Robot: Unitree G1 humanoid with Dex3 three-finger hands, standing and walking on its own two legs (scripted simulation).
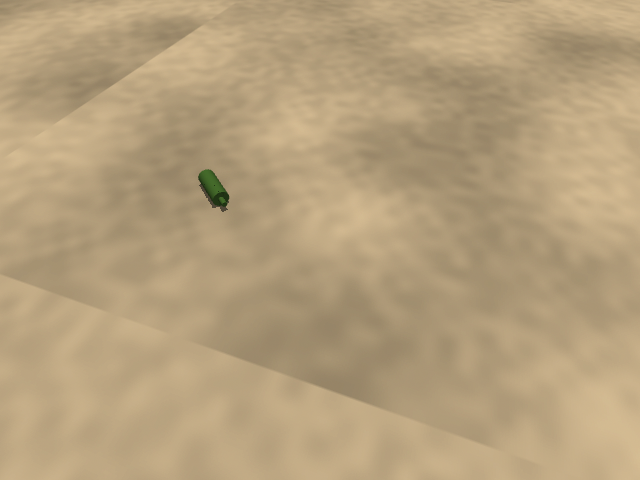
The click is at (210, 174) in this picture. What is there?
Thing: lying bottle
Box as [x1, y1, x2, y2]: [198, 169, 228, 206]
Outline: 201,171 198,178 212,201 217,205 225,206 228,199 228,194 213,172 208,169
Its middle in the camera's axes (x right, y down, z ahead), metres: -0.51 -0.22 +1.82
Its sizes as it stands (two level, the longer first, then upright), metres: 0.232 0.079 0.079
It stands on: the floor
